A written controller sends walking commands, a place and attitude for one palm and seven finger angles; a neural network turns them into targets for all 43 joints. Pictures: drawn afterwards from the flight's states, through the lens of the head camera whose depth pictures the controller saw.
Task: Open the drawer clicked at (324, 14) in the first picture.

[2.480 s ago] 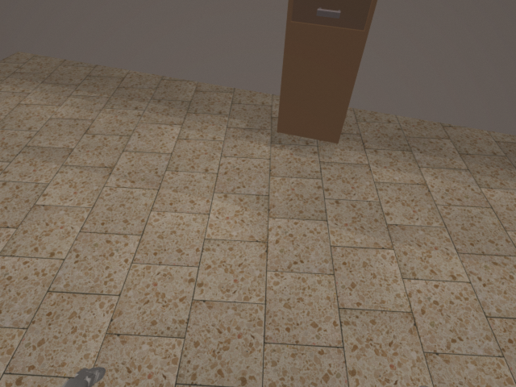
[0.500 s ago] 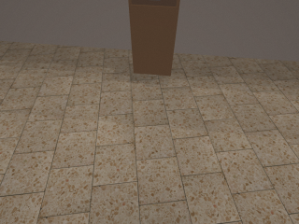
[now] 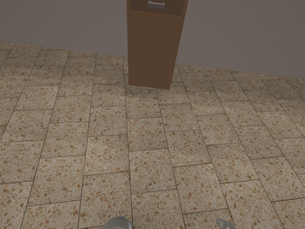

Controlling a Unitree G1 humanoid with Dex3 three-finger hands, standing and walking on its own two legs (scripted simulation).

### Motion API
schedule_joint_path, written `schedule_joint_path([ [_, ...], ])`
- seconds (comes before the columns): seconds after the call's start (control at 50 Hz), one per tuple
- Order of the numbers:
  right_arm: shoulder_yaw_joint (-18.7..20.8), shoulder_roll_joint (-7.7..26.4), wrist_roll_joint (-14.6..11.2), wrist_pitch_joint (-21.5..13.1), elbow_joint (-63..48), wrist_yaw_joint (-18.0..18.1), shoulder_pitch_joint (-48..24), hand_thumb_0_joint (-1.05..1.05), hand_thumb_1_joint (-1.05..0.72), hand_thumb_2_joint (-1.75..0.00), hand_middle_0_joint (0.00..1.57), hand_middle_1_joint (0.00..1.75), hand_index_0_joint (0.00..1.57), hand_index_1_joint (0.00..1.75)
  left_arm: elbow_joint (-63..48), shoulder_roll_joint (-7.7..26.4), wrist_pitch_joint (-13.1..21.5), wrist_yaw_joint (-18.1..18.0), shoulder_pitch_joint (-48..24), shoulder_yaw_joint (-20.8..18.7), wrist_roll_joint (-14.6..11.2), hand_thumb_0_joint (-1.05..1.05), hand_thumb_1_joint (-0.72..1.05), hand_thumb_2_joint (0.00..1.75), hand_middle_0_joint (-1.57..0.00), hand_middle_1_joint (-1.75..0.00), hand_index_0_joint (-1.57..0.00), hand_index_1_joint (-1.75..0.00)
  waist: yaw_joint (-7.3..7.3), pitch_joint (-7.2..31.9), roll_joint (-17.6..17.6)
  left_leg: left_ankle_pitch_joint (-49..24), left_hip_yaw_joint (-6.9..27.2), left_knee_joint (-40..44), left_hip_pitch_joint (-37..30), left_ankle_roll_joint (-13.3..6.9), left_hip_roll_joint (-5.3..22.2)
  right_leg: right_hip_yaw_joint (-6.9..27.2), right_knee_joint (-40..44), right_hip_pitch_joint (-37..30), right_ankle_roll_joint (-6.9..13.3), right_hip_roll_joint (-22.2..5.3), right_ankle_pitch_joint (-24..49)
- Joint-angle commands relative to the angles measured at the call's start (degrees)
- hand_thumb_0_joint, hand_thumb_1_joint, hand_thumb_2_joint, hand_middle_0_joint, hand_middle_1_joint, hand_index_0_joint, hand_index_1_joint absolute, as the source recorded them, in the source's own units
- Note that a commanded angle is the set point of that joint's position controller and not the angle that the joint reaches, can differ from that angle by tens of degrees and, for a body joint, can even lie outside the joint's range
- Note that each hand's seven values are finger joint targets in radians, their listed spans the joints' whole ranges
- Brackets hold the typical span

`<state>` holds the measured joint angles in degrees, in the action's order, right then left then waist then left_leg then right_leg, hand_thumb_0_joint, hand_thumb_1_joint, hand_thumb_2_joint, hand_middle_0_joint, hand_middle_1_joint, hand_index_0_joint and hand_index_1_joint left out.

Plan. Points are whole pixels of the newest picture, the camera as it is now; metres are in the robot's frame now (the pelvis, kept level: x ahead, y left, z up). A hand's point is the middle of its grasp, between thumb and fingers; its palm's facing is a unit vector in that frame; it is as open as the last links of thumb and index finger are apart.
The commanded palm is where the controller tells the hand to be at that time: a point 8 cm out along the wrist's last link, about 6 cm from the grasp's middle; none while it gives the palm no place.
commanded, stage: walk to a spot facing it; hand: left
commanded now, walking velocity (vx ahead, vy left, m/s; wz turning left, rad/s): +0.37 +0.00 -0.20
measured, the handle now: (156, 4) +1.39 +0.08 +0.01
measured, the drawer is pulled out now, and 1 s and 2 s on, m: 0.00 0.00 0.00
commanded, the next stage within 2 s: turn to face it in 1.08 s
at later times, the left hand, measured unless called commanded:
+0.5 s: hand (107, 178) +0.28 +0.16 -0.14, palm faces -0.17 -0.98 -0.13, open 7.4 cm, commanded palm none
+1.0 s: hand (126, 142) +0.43 +0.12 -0.15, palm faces -0.09 -0.98 -0.18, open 7.3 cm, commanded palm none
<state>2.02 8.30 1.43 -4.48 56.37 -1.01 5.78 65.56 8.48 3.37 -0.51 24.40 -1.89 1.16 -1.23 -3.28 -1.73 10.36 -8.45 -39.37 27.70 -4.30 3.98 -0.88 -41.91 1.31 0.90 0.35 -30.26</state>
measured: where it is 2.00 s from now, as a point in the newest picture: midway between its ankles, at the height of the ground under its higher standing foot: (159, 167)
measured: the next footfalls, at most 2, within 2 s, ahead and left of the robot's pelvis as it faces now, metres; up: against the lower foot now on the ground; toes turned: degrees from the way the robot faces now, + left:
right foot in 0.64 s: +0.36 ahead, -0.16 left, +0.00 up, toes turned -19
left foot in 1.08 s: +0.61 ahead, +0.05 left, +0.00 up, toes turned +4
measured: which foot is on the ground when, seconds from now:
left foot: down 0.00-0.66, up 0.68-1.00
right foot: up 0.00-0.62, down 0.64-1.00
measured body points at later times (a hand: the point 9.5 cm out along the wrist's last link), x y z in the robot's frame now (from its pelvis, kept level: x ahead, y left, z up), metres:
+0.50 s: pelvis +0.19 +0.01 +0.03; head +0.20 +0.02 +0.48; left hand +0.29 +0.22 -0.13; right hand +0.05 -0.17 -0.11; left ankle +0.11 +0.08 -0.71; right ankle +0.28 -0.15 -0.66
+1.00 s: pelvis +0.41 -0.06 +0.02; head +0.42 -0.05 +0.47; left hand +0.44 +0.18 -0.14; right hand +0.45 -0.31 -0.11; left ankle +0.54 +0.07 -0.68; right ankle +0.32 -0.14 -0.71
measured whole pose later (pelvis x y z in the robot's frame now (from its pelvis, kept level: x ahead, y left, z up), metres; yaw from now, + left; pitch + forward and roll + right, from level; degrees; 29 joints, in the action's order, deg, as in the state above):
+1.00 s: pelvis +0.41 -0.06 +0.02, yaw -8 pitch +0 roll -2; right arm 4.1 10.9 1.1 -1.7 57.7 -1.1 10.4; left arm 63.4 10.0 4.5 -0.3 17.8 -2.5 1.8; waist 0.1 -1.0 1.0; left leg 9.6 -6.1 -44.3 31.3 1.6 9.5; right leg -11.6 -22.8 3.2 0.9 -0.2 -18.9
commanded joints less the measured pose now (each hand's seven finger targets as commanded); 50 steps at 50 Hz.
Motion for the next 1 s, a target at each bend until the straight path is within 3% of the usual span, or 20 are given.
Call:
schedule_joint_path([
  [0.0, 3.45, 13.42, -0.38, 0.98, 3.14, 1.78, 17.69, 0.00, -0.90, -0.90, 0.20, 0.30, 0.20, 0.30, -6.15, 4.87, 0.76, -0.01, -0.70, -1.47, -0.56, 0.00, 0.90, 0.90, -0.20, -0.30, -0.20, -0.30, 5.36, 6.70, 12.72, 14.31, 34.47, 27.19, -27.40, -6.74, 22.31, 2.95, -39.80, 33.58, 1.96, -3.04, 5.05],
  [0.02, 2.44, 9.26, -0.24, 0.49, 2.23, 1.81, 13.97, 0.00, -0.90, -0.90, 0.20, 0.30, 0.20, 0.30, -6.08, 4.59, 0.47, 0.50, -3.39, -1.84, 0.02, 0.00, 0.90, 0.90, -0.20, -0.30, -0.20, -0.30, 4.30, 1.01, 7.33, 15.01, 28.59, 28.26, -19.49, -4.52, 19.59, 3.05, -38.58, 33.67, 1.56, -4.96, 10.06],
  [0.04, 1.55, 6.87, -0.14, -0.02, 2.04, 1.87, 12.22, 0.00, -0.90, -0.90, 0.20, 0.30, 0.20, 0.30, -5.71, 3.60, -0.18, 0.91, -2.78, -1.94, 0.46, 0.00, 0.90, 0.90, -0.20, -0.30, -0.20, -0.30, 2.27, -1.67, 6.34, 13.00, 22.25, 29.06, -13.89, -2.50, 17.05, 3.16, -36.13, 31.17, 1.18, -6.08, 12.80],
  [0.08, 1.17, 5.08, -0.17, -0.67, 2.63, 1.97, 11.20, 0.00, -0.90, -0.90, 0.20, 0.30, 0.20, 0.30, -4.89, 1.51, -1.93, 1.16, 0.14, -1.76, 0.83, 0.00, 0.90, 0.90, -0.20, -0.30, -0.20, -0.30, -0.14, -2.03, 7.06, 10.29, 12.99, 29.78, -8.03, -1.01, 13.62, 1.91, -32.60, 27.34, 0.36, -6.20, 14.88],
  [0.12, 1.55, 4.26, -0.28, -1.10, 2.81, 2.09, 11.97, 0.00, -0.90, -0.90, 0.20, 0.30, 0.20, 0.30, -4.79, 1.08, -2.91, 1.14, 0.93, -2.02, 1.06, 0.00, 0.90, 0.90, -0.20, -0.30, -0.20, -0.30, -1.07, -1.26, 6.36, 7.29, 9.17, 30.88, -7.91, -0.41, 12.15, 1.92, -30.89, 28.39, -0.37, -6.72, 18.79],
  [0.22, 1.61, 5.73, -0.69, -1.56, 4.08, 2.37, 15.85, 0.00, -0.90, -0.90, 0.20, 0.30, 0.20, 0.30, -7.37, 2.79, -3.67, 1.61, -5.09, -2.79, 0.91, 0.00, 0.90, 0.90, -0.20, -0.30, -0.20, -0.30, -0.12, -2.41, 4.96, 3.02, 7.49, 33.08, -15.95, -1.64, 13.35, 2.55, -25.29, 37.73, -2.14, -8.49, 24.92],
  [0.28, 1.63, 5.88, -0.75, -1.60, 5.55, 2.62, 19.70, 0.00, -0.90, -0.90, 0.20, 0.30, 0.20, 0.30, -8.68, 3.10, -3.59, 1.82, -10.05, -2.70, 0.85, 0.00, 0.90, 0.90, -0.20, -0.30, -0.20, -0.30, 1.69, -2.61, 4.47, -1.47, 6.05, 32.12, -23.27, -1.97, 13.43, 0.91, -18.89, 41.13, -2.57, -8.59, 25.00],
  [0.48, 0.94, 5.06, 0.36, -0.61, 10.63, 2.75, 29.40, 0.00, -0.90, -0.90, 0.20, 0.30, 0.20, 0.30, -11.89, 1.37, -2.32, 2.11, -23.36, -1.39, 0.48, 0.00, 0.90, 0.90, -0.20, -0.30, -0.20, -0.30, 6.03, -6.35, 8.37, -16.31, 0.48, 27.94, -31.68, -3.27, 15.02, -5.94, 1.32, 37.05, 0.19, -6.20, 18.90],
  [0.54, 1.04, 5.96, 0.40, -0.30, 10.88, 2.73, 28.74, 0.00, -0.90, -0.90, 0.20, 0.30, 0.20, 0.30, -11.14, 1.80, -1.45, 1.93, -20.29, -1.42, 0.55, 0.00, 0.90, 0.90, -0.20, -0.30, -0.20, -0.30, 4.01, -3.69, 8.97, -32.06, -2.22, 20.71, -32.86, -2.59, 14.73, -9.29, 7.01, 28.66, 2.21, -2.50, 14.50],
  [0.58, 1.24, 6.90, -0.20, -0.22, 10.82, 2.65, 26.94, 0.00, -0.90, -0.90, 0.20, 0.30, 0.20, 0.30, -7.23, 3.70, -0.48, 1.55, -8.54, -2.15, 0.79, 0.00, 0.90, 0.90, -0.20, -0.30, -0.20, -0.30, -1.57, 3.87, 7.95, -41.48, -5.27, 5.81, -29.30, 0.01, 12.23, -11.28, 12.81, 10.98, 3.97, 0.68, 19.28],
  [0.6, 1.24, 6.11, -0.85, -0.33, 9.74, 2.01, 25.47, 0.00, -0.90, -0.90, 0.20, 0.30, 0.20, 0.30, -4.69, 7.49, 0.12, 1.00, -0.15, -3.23, 1.00, 0.00, 0.90, 0.90, -0.20, -0.30, -0.20, -0.30, -5.32, 9.34, 3.55, -32.68, -6.22, -6.45, -17.13, 1.92, 10.82, -4.27, 12.68, -4.70, 6.59, -4.95, 22.41],
  [0.62, 0.63, 2.88, -1.51, -0.78, 7.44, 1.83, 25.26, 0.00, -0.90, -0.90, 0.20, 0.30, 0.20, 0.30, -3.04, 13.51, 0.48, 0.18, 7.52, -5.01, 0.73, 0.00, 0.90, 0.90, -0.20, -0.30, -0.20, -0.30, -7.52, 16.08, -9.02, 4.18, -7.48, -24.78, 0.01, 4.74, 3.14, 18.45, 15.84, -19.76, 12.85, -21.11, 26.99],
  [0.64, 0.70, 3.27, -1.53, -0.52, 5.79, 1.92, 21.42, 0.00, -0.90, -0.90, 0.20, 0.30, 0.20, 0.30, -2.15, 16.06, 0.33, 0.02, 8.51, -5.20, -0.48, 0.00, 0.90, 0.90, -0.20, -0.30, -0.20, -0.30, -6.75, 15.65, -7.96, 22.68, -0.11, -38.01, 8.48, 4.69, -0.72, 29.29, 22.30, -20.45, 17.02, -26.95, 32.82],
  [0.66, 1.25, 3.11, -1.44, -0.36, 5.64, 1.96, 19.41, 0.00, -0.90, -0.90, 0.20, 0.30, 0.20, 0.30, -3.13, 15.03, -0.02, -0.24, 3.56, -5.10, -0.63, 0.00, 0.90, 0.90, -0.20, -0.30, -0.20, -0.30, -5.26, 10.72, -3.69, 17.92, 4.95, -41.02, 9.89, 3.70, 2.82, 24.24, 23.95, -13.10, 16.49, -26.40, 25.04],
  [0.68, 1.49, 2.30, -1.07, 0.09, 5.02, 1.64, 15.98, 0.00, -0.90, -0.90, 0.20, 0.30, 0.20, 0.30, -4.28, 12.09, 0.17, -0.23, -0.64, -4.31, -0.59, 0.00, 0.90, 0.90, -0.20, -0.30, -0.20, -0.30, -4.27, 4.51, -1.41, 12.92, 5.72, -40.59, 10.35, 3.99, 4.98, 20.38, 26.50, -3.04, 13.25, -24.29, 21.85],
  [0.7, 1.57, 1.64, -0.80, 0.68, 4.76, 1.65, 15.27, 0.00, -0.90, -0.90, 0.20, 0.30, 0.20, 0.30, -4.90, 8.97, 0.28, -0.34, -4.40, -3.39, -0.53, 0.00, 0.90, 0.90, -0.20, -0.30, -0.20, -0.30, -1.49, 0.52, 1.75, 10.05, 7.24, -37.55, 8.75, 3.95, 6.62, 15.42, 28.04, 4.45, 10.78, -22.52, 20.44],
  [0.74, 1.20, -0.40, -0.11, 2.14, 5.98, 1.49, 18.28, 0.00, -0.90, -0.90, 0.20, 0.30, 0.20, 0.30, -5.12, 5.44, 1.06, -0.44, -7.03, -1.94, 0.04, 0.00, 0.90, 0.90, -0.20, -0.30, -0.20, -0.30, 2.05, -2.48, -0.05, 6.64, 6.38, -32.41, 4.74, 4.89, 6.97, 6.18, 30.12, 12.73, 7.75, -18.64, 24.21],
  [0.78, 1.53, -0.66, 0.14, 3.07, 5.55, 1.19, 19.91, 0.00, -0.90, -0.90, 0.20, 0.30, 0.20, 0.30, -5.84, 4.30, 1.59, -0.56, -7.39, -2.19, 0.55, 0.00, 0.90, 0.90, -0.20, -0.30, -0.20, -0.30, 3.72, -1.99, -2.91, 5.45, 5.63, -27.39, 3.32, 5.82, 7.18, 1.57, 30.70, 15.42, 7.53, -17.23, 24.90],
  [0.86, 1.49, 0.20, 0.00, 3.12, 2.47, -0.18, 13.44, 0.00, -0.90, -0.90, 0.20, 0.30, 0.20, 0.30, -5.38, 6.28, 1.94, -0.09, -7.00, -1.83, 0.14, 0.00, 0.90, 0.90, -0.20, -0.30, -0.20, -0.30, 3.08, -2.94, -5.70, -0.98, 3.49, -14.25, 3.65, 6.46, 6.40, -2.65, 31.70, 14.15, 6.96, -14.64, 24.21],
  [0.98, 1.32, 2.98, -0.12, 1.72, -1.67, -1.11, 3.26, 0.00, -0.90, -0.90, 0.20, 0.30, 0.20, 0.30, -4.05, 9.38, 1.64, -0.21, -2.90, -2.26, 0.38, 0.00, 0.90, 0.90, -0.20, -0.30, -0.20, -0.30, 0.26, -3.64, -3.42, 0.75, 0.99, 0.62, 0.75, 4.66, 3.78, -1.15, 27.98, 5.18, 6.62, -17.01, 29.00],
])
